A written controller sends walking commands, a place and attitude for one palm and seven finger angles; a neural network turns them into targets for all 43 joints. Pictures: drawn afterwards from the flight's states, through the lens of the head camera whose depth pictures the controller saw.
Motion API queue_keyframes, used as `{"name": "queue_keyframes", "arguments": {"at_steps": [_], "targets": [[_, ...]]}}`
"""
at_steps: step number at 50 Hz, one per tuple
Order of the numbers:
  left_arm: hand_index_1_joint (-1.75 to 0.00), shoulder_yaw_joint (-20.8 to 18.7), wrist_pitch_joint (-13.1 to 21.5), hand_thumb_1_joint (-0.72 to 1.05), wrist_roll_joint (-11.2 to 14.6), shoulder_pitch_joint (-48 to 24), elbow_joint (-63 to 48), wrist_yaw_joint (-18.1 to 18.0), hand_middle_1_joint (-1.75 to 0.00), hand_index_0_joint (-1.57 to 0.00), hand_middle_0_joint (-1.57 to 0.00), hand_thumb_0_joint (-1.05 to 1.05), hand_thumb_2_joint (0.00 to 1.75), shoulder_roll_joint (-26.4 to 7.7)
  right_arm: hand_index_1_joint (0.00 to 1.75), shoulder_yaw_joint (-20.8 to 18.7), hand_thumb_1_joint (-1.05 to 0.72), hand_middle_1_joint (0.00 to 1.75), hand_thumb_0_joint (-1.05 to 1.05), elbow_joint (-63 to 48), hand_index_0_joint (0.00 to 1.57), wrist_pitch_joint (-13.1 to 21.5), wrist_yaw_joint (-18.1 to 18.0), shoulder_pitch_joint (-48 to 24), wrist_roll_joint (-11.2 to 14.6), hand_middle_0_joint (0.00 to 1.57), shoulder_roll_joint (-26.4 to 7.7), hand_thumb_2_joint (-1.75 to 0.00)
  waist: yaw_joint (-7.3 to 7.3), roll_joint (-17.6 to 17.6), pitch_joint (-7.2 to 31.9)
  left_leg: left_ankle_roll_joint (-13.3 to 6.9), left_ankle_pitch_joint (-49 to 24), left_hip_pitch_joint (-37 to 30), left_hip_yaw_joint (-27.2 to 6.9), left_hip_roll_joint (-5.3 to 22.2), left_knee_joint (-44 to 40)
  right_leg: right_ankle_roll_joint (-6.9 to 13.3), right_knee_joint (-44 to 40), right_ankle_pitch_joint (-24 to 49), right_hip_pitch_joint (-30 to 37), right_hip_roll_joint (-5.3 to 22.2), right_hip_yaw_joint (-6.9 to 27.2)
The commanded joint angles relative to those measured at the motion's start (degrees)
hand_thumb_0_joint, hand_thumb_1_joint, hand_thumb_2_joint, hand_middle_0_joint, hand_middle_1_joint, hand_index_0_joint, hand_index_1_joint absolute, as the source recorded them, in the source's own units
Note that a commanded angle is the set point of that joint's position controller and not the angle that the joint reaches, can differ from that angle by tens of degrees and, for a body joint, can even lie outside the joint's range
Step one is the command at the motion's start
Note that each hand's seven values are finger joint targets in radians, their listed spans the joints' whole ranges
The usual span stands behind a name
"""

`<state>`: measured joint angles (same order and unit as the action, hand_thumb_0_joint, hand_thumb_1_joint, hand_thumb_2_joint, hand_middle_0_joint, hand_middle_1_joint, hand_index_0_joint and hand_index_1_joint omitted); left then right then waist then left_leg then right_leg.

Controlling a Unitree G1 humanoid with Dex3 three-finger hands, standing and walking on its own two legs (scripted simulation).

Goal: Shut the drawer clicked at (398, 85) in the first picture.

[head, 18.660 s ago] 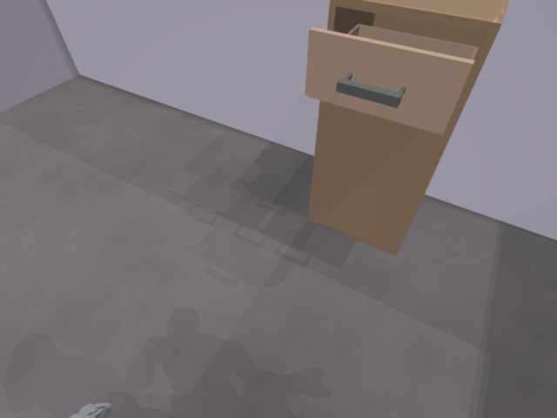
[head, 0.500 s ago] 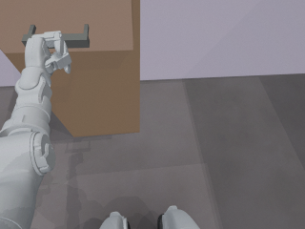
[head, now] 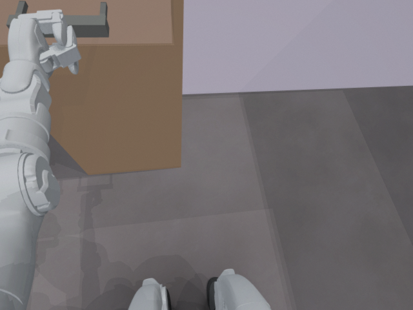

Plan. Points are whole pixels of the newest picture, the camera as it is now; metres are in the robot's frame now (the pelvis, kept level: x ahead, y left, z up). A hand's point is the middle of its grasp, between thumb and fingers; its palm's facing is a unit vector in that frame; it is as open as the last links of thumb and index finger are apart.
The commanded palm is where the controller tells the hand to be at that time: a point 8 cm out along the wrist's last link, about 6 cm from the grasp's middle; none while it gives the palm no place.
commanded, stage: pull the fist back off the drawer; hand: left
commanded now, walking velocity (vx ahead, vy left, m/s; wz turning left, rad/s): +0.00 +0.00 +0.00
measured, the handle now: (62, 17) +0.64 +0.18 +0.12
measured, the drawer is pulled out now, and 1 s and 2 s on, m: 0.00 0.00 0.00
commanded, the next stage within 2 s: draw the hand back to the body in 0.80 s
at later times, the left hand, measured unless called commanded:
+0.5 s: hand (76, 47) +0.56 +0.15 +0.12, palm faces -0.01 -1.00 -0.02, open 3.0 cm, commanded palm +0.53 +0.19 +0.12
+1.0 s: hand (65, 61) +0.52 +0.17 +0.13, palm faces +0.00 -1.00 -0.01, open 3.2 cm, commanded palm +0.47 +0.22 +0.13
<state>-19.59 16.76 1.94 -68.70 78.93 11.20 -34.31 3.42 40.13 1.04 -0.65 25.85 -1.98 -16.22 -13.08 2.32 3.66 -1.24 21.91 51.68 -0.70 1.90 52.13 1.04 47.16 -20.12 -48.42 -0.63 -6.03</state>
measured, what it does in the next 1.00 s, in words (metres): stands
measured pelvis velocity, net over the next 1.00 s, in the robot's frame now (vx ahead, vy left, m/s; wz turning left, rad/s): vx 0.04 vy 0.00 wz -0.04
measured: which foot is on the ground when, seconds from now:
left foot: down 0.00-1.00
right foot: down 0.00-1.00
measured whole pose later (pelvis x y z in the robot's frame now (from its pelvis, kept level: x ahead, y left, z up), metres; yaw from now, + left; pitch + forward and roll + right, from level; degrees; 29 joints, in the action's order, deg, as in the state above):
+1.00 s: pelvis +0.04 +0.00 +0.02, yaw -2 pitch +16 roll -2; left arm -21.3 18.1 6.9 -45.1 58.2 11.6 -23.6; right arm 0.7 36.5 -1.9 0.4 22.2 0.4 -15.3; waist -7.3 2.2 6.0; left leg -1.3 23.8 38.1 2.7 2.2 46.2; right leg 0.6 42.9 -21.7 -36.9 -1.2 -2.4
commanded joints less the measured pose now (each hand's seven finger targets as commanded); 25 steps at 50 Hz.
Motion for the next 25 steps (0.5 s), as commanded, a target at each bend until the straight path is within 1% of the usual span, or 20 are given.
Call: {"name": "queue_keyframes", "arguments": {"at_steps": [1, 2, 3, 5, 6, 7, 9, 10, 13, 14, 15, 16, 17, 18, 19, 20, 22, 23, 24, 25], "targets": [[-1.6, 1.12, 3.41, 0.9, 0.95, -38.38, -15.14, -2.23, -1.6, -1.4, -1.4, 0.0, 0.9, -8.42, 0.3, -3.55, -0.9, 0.3, 0.0, -0.43, 0.2, 1.4, -0.87, 12.61, -0.1, 0.2, -11.32, -0.9, -6.3, 9.75, 25.33, -0.81, -10.05, -25.52, -4.74, 0.43, -5.89, -0.57, -7.0, 4.53, 1.29, -2.13, 3.96], [-1.6, 1.16, 3.47, 0.9, 0.98, -38.32, -15.36, -2.3, -1.6, -1.4, -1.4, 0.0, 0.9, -8.33, 0.3, -3.53, -0.9, 0.3, 0.0, -0.39, 0.2, 1.54, -0.89, 12.68, -0.16, 0.2, -11.45, -0.9, -6.39, 10.71, 25.63, -0.87, -10.35, -26.03, -4.73, 0.44, -5.68, -0.43, -6.94, 4.75, 0.77, -2.18, 4.0], [-1.6, 1.54, 3.54, 0.9, 1.13, -39.32, -15.91, -2.3, -1.6, -1.4, -1.4, 0.0, 0.9, -8.25, 0.3, -3.48, -0.9, 0.3, 0.0, -0.13, 0.2, 1.72, -0.93, 12.69, -0.09, 0.2, -11.58, -0.9, -6.61, 10.51, 26.16, -0.76, -10.02, -26.34, -4.94, 0.59, -5.9, -0.55, -6.98, 4.48, 0.7, -2.12, 3.92], [-1.6, 1.49, 3.2, 0.9, 1.32, -38.91, -15.0, -2.48, -1.6, -1.4, -1.4, 0.0, 0.9, -8.41, 0.3, -3.29, -0.9, 0.3, 0.0, -0.02, 0.2, 2.22, -1.03, 12.5, 0.06, 0.2, -11.7, -0.9, -6.77, 9.82, 25.16, -0.94, -8.0, -24.92, -4.66, 0.55, -6.24, -0.7, -7.4, 3.3, 1.0, -2.08, 4.13], [-1.6, 1.1, 2.87, 0.9, 1.3, -37.96, -13.57, -2.5, -1.6, -1.4, -1.4, 0.0, 0.9, -8.56, 0.3, -3.22, -0.9, 0.3, 0.0, -0.1, 0.2, 2.44, -0.99, 12.5, 0.09, 0.2, -11.67, -0.9, -6.46, 8.76, 24.47, -0.99, -6.68, -23.29, -4.43, 0.28, -6.29, -0.67, -7.52, 2.51, 1.74, -2.06, 4.21], [-1.6, 0.21, 3.08, 0.9, 1.36, -37.78, -14.12, -2.46, -1.6, -1.4, -1.4, 0.0, 0.9, -9.74, 0.3, -3.16, -0.9, 0.3, 0.0, -0.22, 0.2, 2.47, -1.04, 12.72, 0.0, 0.2, -11.76, -0.9, -6.3, 8.25, 24.88, -1.1, -7.47, -23.31, -4.44, 0.34, -6.21, -0.54, -7.39, 3.18, 2.54, -2.11, 4.13], [-1.6, -0.02, 3.06, 0.9, 1.08, -37.99, -14.31, -2.37, -1.6, -1.4, -1.4, 0.0, 0.9, -10.35, 0.3, -3.17, -0.9, 0.3, 0.0, -0.51, 0.2, 2.53, -0.98, 12.67, -0.01, 0.2, -11.68, -0.9, -6.1, 8.78, 26.0, -1.09, -7.5, -23.02, -4.09, 0.13, -6.01, -0.64, -7.31, 3.33, 3.26, -2.02, 4.33], [-1.6, -0.88, 3.16, 0.9, 0.92, -38.11, -14.21, -2.35, -1.6, -1.4, -1.4, 0.0, 0.9, -11.53, 0.3, -3.13, -0.9, 0.3, 0.0, -0.72, 0.2, 2.52, -0.87, 12.83, -0.11, 0.2, -11.64, -0.9, -5.7, 8.91, 26.2, -1.06, -7.42, -22.43, -4.03, 0.02, -5.9, -0.57, -7.18, 3.27, 3.9, -2.06, 4.4], [-1.6, -0.57, 3.24, 0.9, 0.75, -36.66, -13.53, -2.14, -1.6, -1.4, -1.4, 0.0, 0.9, -10.4, 0.3, -3.21, -0.9, 0.3, 0.0, -1.3, 0.2, 2.3, -0.52, 12.88, -0.19, 0.2, -11.54, -0.9, -5.75, 7.94, 25.64, -1.07, -7.75, -22.58, -4.06, -0.05, -5.74, -0.48, -7.19, 3.45, 3.49, -2.24, 4.27], [-1.6, -1.24, 3.36, 0.9, 0.61, -36.38, -13.41, -2.16, -1.6, -1.4, -1.4, 0.0, 0.9, -11.37, 0.3, -3.25, -0.9, 0.3, 0.0, -1.36, 0.2, 2.18, -0.48, 12.81, -0.26, 0.2, -11.56, -0.9, -5.48, 8.03, 25.0, -1.05, -7.6, -22.08, -3.99, -0.09, -5.69, -0.39, -7.13, 3.43, 3.54, -2.17, 4.32], [-1.6, -1.12, 3.37, 0.9, 0.49, -35.99, -13.1, -2.12, -1.6, -1.4, -1.4, 0.0, 0.9, -11.01, 0.3, -3.23, -0.9, 0.3, 0.0, -1.64, 0.2, 2.07, -0.31, 12.78, -0.29, 0.2, -11.43, -0.9, -5.12, 8.4, 24.78, -0.95, -7.2, -21.71, -3.97, -0.26, -5.79, -0.28, -7.01, 3.1, 3.71, -2.19, 4.3], [-1.6, -1.37, 3.33, 0.9, 0.56, -35.2, -12.95, -2.16, -1.6, -1.4, -1.4, 0.0, 0.9, -10.87, 0.3, -3.28, -0.9, 0.3, 0.0, -1.88, 0.2, 1.98, -0.16, 12.71, -0.33, 0.2, -11.4, -0.9, -5.1, 7.54, 24.53, -1.04, -7.03, -21.49, -3.89, -0.25, -5.82, -0.32, -7.16, 3.07, 4.12, -2.24, 4.35], [-1.6, -2.44, 3.63, 0.9, 0.41, -34.44, -13.4, -2.13, -1.6, -1.4, -1.4, 0.0, 0.9, -12.0, 0.3, -3.37, -0.9, 0.3, 0.0, -2.24, 0.2, 1.75, -0.12, 12.84, -0.43, 0.2, -11.42, -0.9, -4.59, 7.67, 25.54, -1.12, -8.08, -21.91, -3.76, -0.31, -5.51, -0.14, -6.93, 3.88, 4.79, -2.3, 4.37], [-1.6, -1.95, 3.92, 0.9, 0.26, -35.01, -14.97, -1.98, -1.6, -1.4, -1.4, 0.0, 0.9, -11.74, 0.3, -3.38, -0.9, 0.3, 0.0, -2.48, 0.2, 1.6, 0.01, 12.87, -0.47, 0.2, -11.29, -0.9, -4.26, 9.14, 27.25, -0.88, -9.14, -23.27, -3.88, -0.33, -5.72, -0.17, -6.6, 4.54, 4.97, -2.25, 4.24], [-1.6, -1.49, 4.0, 0.9, 0.18, -33.5, -14.69, -1.87, -1.6, -1.4, -1.4, 0.0, 0.9, -10.59, 0.3, -3.56, -0.9, 0.3, 0.0, -2.77, 0.2, 1.45, 0.17, 12.7, -0.42, 0.2, -11.09, -0.9, -3.75, 9.31, 27.07, -0.75, -9.53, -23.9, -3.97, -0.3, -5.68, -0.01, -6.52, 4.67, 4.62, -2.33, 4.15], [-1.6, -0.56, 3.85, 0.9, 0.49, -32.24, -14.34, -1.81, -1.6, -1.4, -1.4, 0.0, 0.9, -8.58, 0.3, -3.68, -0.9, 0.3, 0.0, -2.86, 0.2, 1.37, 0.34, 12.51, -0.39, 0.2, -11.01, -0.9, -4.08, 8.39, 26.13, -0.79, -9.0, -24.07, -3.95, -0.24, -5.84, -0.12, -6.77, 4.29, 4.02, -2.34, 3.99], [-1.6, -1.77, 3.98, 0.9, 0.7, -29.96, -14.91, -1.87, -1.6, -1.4, -1.4, 0.0, 0.9, -9.11, 0.3, -3.74, -0.9, 0.3, 0.0, -3.05, 0.2, 1.03, 0.49, 12.59, -0.52, 0.2, -11.06, -0.9, -3.11, 8.14, 26.04, -0.83, -10.02, -24.49, -3.87, -0.24, -6.01, 0.11, -6.6, 5.09, 4.84, -2.45, 3.83], [-1.6, -3.06, 4.12, 0.9, 0.97, -29.29, -16.3, -1.92, -1.6, -1.4, -1.4, 0.0, 0.9, -10.47, 0.3, -3.88, -0.9, 0.3, 0.0, -3.29, 0.2, 0.84, 0.52, 12.49, -0.47, 0.2, -11.18, -0.9, -2.54, 7.21, 27.71, -0.86, -11.21, -24.62, -3.58, -0.18, -5.97, -0.06, -6.62, 6.3, 6.56, -2.47, 4.07], [-1.6, -3.99, 4.23, 0.9, 1.01, -26.96, -16.66, -1.79, -1.6, -1.4, -1.4, 0.0, 0.9, -11.42, 0.3, -3.98, -0.9, 0.3, 0.0, -3.74, 0.2, 0.62, 0.61, 12.37, -0.32, 0.2, -11.02, -0.9, -1.29, 7.14, 28.62, -0.82, -11.93, -24.24, -3.15, -0.37, -6.11, 0.01, -6.61, 7.24, 8.65, -2.49, 4.34], [-1.6, -3.29, 4.29, 0.9, 1.11, -25.49, -17.59, -1.59, -1.6, -1.4, -1.4, 0.0, 0.9, -10.16, 0.3, -4.11, -0.9, 0.3, 0.0, -4.17, 0.2, 0.43, 0.68, 12.0, -0.14, 0.2, -10.82, -0.9, -1.25, 6.59, 28.54, -0.8, -12.72, -24.87, -3.0, -0.3, -6.33, 0.01, -6.57, 8.2, 9.0, -2.51, 4.18]]}}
